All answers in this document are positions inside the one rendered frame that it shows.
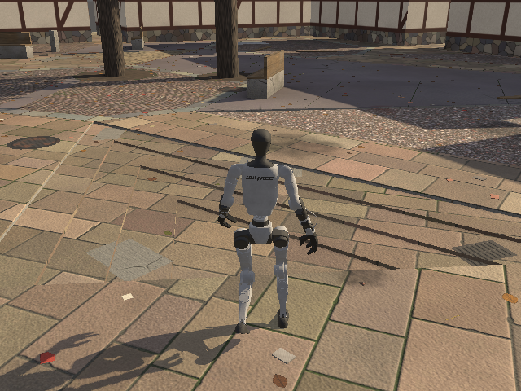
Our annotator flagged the right robot forearm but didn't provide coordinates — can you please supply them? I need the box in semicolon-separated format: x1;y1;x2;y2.
295;197;315;235

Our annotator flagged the left robot forearm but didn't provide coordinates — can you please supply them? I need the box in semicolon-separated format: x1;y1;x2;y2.
219;194;230;218

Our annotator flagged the right robot hand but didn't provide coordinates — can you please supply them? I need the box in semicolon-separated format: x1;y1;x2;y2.
300;232;318;255

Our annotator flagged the robot right upper arm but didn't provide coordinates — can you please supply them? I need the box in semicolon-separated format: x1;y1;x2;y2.
278;165;302;211

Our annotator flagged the left robot hand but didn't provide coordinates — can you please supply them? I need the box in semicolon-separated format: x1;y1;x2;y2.
218;214;237;228

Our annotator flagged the robot left upper arm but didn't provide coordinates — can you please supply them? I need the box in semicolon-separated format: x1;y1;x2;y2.
221;164;244;207

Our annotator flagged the robot right shin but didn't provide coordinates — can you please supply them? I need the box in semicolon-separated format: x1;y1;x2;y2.
277;264;288;318

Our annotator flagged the robot head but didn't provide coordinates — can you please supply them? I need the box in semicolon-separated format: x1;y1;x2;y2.
247;129;274;168

